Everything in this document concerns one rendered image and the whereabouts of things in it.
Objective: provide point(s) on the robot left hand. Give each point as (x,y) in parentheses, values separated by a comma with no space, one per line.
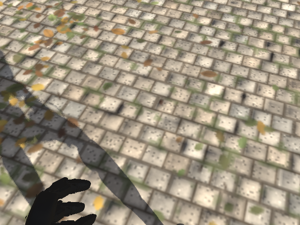
(47,210)

